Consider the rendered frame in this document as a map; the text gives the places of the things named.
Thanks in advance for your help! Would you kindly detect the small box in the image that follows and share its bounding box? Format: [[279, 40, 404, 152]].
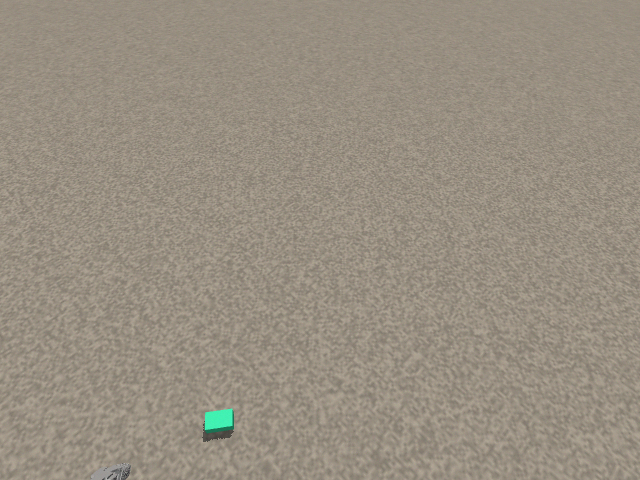
[[205, 409, 234, 433]]

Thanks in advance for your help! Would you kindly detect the left robot hand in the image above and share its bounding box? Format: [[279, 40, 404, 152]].
[[90, 463, 131, 480]]

